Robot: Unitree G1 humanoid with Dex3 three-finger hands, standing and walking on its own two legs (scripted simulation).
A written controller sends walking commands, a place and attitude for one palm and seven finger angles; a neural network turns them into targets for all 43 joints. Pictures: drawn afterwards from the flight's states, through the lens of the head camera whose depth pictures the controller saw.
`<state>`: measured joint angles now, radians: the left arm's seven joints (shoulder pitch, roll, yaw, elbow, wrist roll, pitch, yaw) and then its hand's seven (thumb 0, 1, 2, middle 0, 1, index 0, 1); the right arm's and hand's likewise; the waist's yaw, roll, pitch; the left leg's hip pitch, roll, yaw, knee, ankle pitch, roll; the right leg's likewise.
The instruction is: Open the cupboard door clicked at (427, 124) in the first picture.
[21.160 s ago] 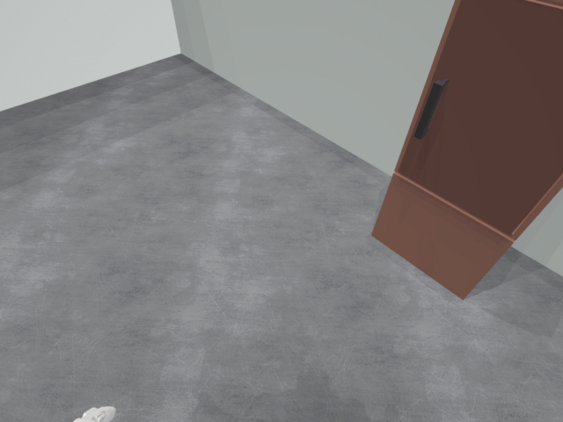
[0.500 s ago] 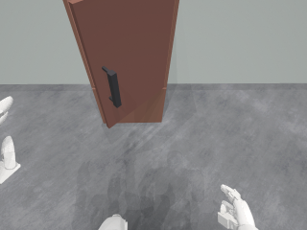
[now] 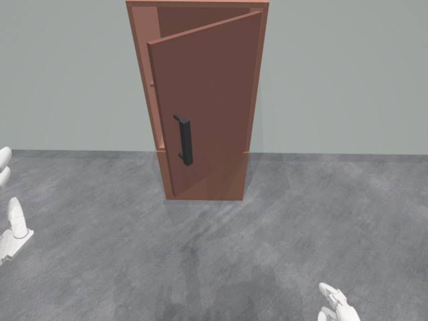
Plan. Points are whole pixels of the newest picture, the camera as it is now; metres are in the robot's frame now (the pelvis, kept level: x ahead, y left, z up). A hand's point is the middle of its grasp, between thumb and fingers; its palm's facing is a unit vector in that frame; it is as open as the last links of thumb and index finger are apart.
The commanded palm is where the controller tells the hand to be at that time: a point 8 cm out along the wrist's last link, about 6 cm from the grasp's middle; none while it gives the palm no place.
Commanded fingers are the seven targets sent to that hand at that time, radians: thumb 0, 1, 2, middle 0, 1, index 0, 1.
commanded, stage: stop stepping back and stand still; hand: left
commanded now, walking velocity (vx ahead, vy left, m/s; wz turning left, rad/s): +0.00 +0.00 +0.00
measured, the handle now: (182, 140) +0.66 +0.15 -0.06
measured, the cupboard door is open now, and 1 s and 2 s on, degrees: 43 43 43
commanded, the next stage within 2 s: let the arm hang, fingers relaxed in 0.44 s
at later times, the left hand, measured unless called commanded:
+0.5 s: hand (21, 234) +0.19 +0.29 +0.15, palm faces +0.39 -0.79 -0.47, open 7.4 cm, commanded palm +0.13 +0.32 +0.18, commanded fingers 0.00 0.90 0.90 -0.20 -0.30 -0.20 -0.30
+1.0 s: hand out of the picture -0.02 +0.19 -0.17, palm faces +0.02 -0.98 -0.22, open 7.2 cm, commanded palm none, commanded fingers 0.00 0.90 0.90 -0.20 -0.30 -0.20 -0.30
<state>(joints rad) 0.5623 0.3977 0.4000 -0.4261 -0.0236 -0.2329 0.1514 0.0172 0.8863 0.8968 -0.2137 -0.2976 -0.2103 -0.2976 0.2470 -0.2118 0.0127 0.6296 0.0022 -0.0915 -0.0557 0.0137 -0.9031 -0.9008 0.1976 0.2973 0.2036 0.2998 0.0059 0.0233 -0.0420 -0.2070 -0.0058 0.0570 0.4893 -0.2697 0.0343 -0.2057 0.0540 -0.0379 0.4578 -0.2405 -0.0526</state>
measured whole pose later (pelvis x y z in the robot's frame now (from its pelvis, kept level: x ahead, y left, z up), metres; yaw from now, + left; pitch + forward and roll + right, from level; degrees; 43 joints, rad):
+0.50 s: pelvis -0.01 +0.02 +0.00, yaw +0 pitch +0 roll -1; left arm 0.56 0.40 0.40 -0.44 -0.03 -0.20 0.14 0.02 0.89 0.90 -0.21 -0.30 -0.21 -0.30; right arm 0.22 -0.22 0.01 0.62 0.00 -0.11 -0.07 0.01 -0.90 -0.90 0.20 0.30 0.21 0.30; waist 0.00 0.00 0.02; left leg -0.21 -0.04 0.07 0.43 -0.22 0.06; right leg -0.22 0.03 -0.02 0.41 -0.19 -0.02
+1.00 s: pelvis -0.02 -0.01 +0.00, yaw +3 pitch -1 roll +0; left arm 0.27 0.23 -0.01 1.02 0.01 0.02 0.00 0.01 0.95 0.90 -0.21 -0.30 -0.20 -0.30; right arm 0.25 -0.25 0.00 1.06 -0.02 0.03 -0.01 0.01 -0.90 -0.90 0.20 0.30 0.20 0.30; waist 0.00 -0.02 0.09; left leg -0.23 -0.02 0.01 0.45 -0.21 0.02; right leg -0.22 0.07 -0.04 0.43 -0.20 -0.08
